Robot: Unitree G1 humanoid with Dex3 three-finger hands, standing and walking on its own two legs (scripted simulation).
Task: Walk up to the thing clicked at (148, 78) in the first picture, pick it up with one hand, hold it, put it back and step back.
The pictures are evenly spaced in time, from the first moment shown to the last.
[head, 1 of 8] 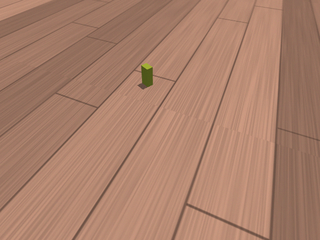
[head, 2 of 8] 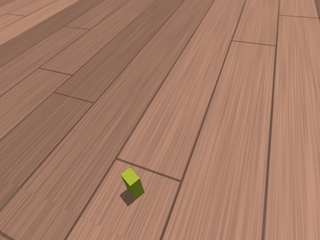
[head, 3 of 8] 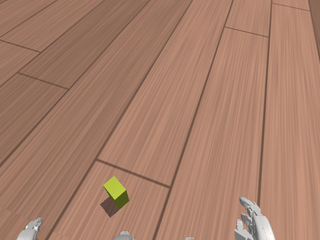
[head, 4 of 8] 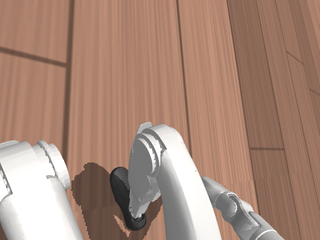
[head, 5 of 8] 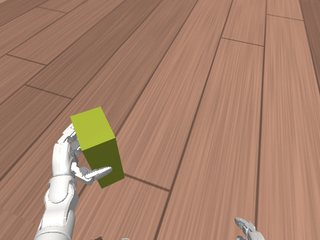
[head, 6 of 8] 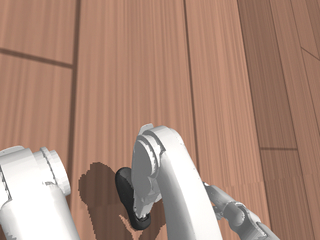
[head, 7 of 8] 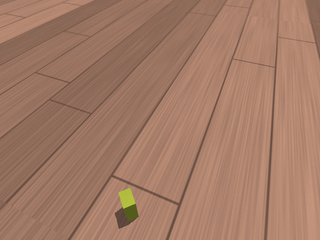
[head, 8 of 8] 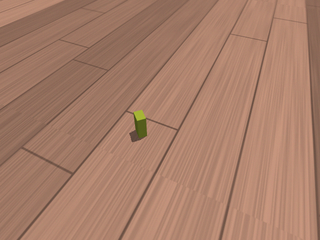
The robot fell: no
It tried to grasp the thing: yes
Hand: left
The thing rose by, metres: 0.68
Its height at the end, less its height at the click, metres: +0.00
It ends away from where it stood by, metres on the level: 0.01
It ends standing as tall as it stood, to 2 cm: yes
